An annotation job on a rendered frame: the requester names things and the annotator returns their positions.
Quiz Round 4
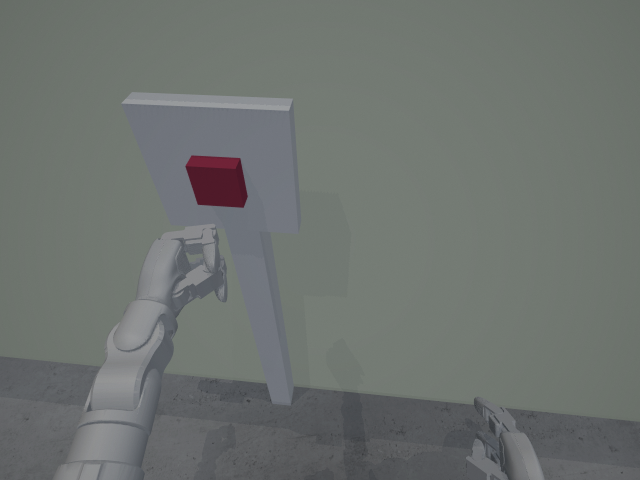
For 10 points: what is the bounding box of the button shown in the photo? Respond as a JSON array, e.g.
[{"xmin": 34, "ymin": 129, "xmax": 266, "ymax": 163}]
[{"xmin": 185, "ymin": 155, "xmax": 248, "ymax": 208}]

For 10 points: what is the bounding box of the panel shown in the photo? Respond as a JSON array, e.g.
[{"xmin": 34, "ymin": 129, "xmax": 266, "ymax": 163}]
[{"xmin": 121, "ymin": 92, "xmax": 301, "ymax": 406}]

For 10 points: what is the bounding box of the robot right hand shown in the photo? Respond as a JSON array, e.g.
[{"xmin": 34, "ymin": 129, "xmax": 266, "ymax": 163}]
[{"xmin": 466, "ymin": 397, "xmax": 545, "ymax": 480}]

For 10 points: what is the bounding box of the left robot forearm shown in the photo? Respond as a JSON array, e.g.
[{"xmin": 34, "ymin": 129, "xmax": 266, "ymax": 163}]
[{"xmin": 52, "ymin": 300, "xmax": 178, "ymax": 480}]

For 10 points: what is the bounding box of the robot left hand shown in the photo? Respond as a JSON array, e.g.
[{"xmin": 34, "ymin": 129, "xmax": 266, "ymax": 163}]
[{"xmin": 135, "ymin": 224, "xmax": 228, "ymax": 318}]

